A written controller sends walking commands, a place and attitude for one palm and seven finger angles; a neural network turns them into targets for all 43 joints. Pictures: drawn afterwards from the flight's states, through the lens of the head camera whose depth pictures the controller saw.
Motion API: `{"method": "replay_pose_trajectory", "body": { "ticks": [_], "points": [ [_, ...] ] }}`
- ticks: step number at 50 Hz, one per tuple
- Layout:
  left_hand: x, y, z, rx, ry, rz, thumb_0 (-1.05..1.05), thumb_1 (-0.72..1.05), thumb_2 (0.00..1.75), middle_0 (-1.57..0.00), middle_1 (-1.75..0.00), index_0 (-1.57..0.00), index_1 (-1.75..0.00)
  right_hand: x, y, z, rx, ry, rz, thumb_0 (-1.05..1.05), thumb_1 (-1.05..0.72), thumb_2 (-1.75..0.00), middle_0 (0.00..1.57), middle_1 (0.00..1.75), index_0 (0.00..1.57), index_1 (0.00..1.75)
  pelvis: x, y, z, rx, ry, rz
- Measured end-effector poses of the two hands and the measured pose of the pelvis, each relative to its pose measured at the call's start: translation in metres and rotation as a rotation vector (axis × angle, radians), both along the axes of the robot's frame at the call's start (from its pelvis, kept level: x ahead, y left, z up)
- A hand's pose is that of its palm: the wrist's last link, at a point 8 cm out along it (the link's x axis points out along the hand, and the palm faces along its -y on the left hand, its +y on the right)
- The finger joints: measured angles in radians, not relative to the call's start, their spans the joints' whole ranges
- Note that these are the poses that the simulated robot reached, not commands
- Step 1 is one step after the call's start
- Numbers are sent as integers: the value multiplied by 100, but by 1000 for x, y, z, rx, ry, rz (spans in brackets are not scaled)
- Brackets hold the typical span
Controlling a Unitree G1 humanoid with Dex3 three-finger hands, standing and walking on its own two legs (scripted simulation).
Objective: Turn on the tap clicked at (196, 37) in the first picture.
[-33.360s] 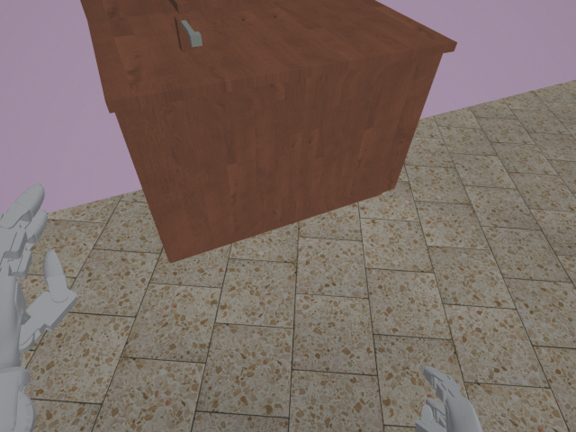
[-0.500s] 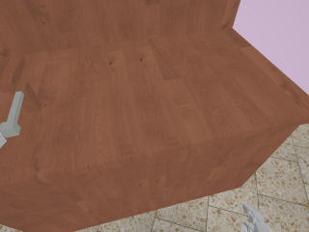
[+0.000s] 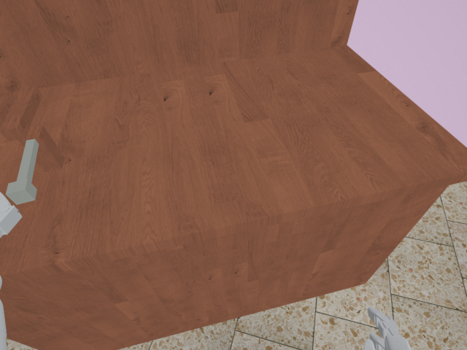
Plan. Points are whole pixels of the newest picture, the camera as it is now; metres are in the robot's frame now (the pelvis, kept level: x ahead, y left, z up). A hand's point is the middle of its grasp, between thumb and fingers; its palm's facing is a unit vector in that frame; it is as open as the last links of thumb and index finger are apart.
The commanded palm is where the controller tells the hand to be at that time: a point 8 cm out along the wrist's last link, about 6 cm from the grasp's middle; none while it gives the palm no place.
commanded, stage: push the lever round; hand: left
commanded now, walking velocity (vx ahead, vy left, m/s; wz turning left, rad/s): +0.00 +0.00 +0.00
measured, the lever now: (22, 191) +0.31 +0.38 +0.13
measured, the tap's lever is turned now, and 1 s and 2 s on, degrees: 6 27 54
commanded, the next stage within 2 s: none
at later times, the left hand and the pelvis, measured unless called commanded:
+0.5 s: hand (40, 205) +0.29 +0.33 +0.13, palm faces +0.63 -0.77 -0.08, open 7.7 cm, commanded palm +0.25 +0.35 +0.12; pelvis +0.00 +0.00 +0.00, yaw +0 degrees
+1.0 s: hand (61, 196) +0.31 +0.31 +0.13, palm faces +0.71 -0.70 -0.04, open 7.7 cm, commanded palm +0.26 +0.32 +0.12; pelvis +0.00 +0.00 +0.00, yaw +0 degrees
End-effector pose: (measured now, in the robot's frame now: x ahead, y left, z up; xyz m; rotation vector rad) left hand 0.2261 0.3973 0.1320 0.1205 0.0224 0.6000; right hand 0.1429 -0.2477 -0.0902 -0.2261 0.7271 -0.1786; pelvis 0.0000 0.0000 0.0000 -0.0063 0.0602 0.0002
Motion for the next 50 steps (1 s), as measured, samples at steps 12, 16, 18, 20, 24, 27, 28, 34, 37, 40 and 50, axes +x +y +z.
{"method": "replay_pose_trajectory", "body": {
  "ticks": [12,16,18,20,24,27,28,34,37,40,50],
  "points": [
    [4,-15,-2,-19,-24,28,2,94,92,-15,-16,-15,-15,2,-2,-1,-2,3,13,1,-90,-90,21,30,21,30,-4,-3,0,2,-3,5],
    [6,-22,-3,-23,-34,46,2,94,92,-15,-16,-15,-15,3,-1,-2,1,7,16,1,-90,-90,21,30,21,30,-4,-3,0,3,-5,5],
    [7,-26,-3,-23,-36,56,2,94,92,-15,-16,-15,-15,3,0,-2,4,8,17,1,-90,-90,21,30,21,30,-4,-3,0,4,-6,4],
    [9,-29,-3,-23,-38,65,2,94,92,-15,-16,-15,-15,4,1,-2,7,8,18,1,-90,-90,21,30,21,30,-4,-3,0,5,-7,4],
    [11,-36,-3,-23,-41,82,2,94,92,-15,-16,-15,-15,7,3,-2,12,7,22,1,-90,-90,21,30,21,30,-4,-3,0,6,-10,2],
    [13,-41,-3,-25,-45,92,2,94,92,-15,-16,-15,-15,9,5,-2,15,4,25,1,-90,-90,21,30,21,30,-3,-3,0,6,-12,2],
    [14,-43,-4,-26,-46,95,3,95,92,-15,-16,-15,-15,10,5,-2,15,4,26,1,-90,-90,21,30,21,30,-3,-3,0,7,-12,2],
    [18,-52,-4,-36,-55,121,2,94,92,-15,-16,-15,-15,15,7,0,17,5,29,1,-90,-90,21,30,21,30,-3,-3,0,8,-14,0],
    [19,-54,-4,-37,-55,136,2,94,92,-15,-16,-15,-15,17,7,1,18,3,29,1,-90,-90,21,30,21,30,-2,-3,0,8,-14,-2],
    [19,-56,-5,-40,-56,152,2,94,92,-15,-16,-15,-15,18,7,1,16,5,31,1,-90,-90,21,30,21,30,-2,-3,0,8,-17,0],
    [26,-68,-5,-49,-61,190,2,94,92,-15,-16,-15,-15,20,10,1,11,16,39,1,-90,-90,21,30,20,30,-5,-1,0,7,-20,4]
  ]
}}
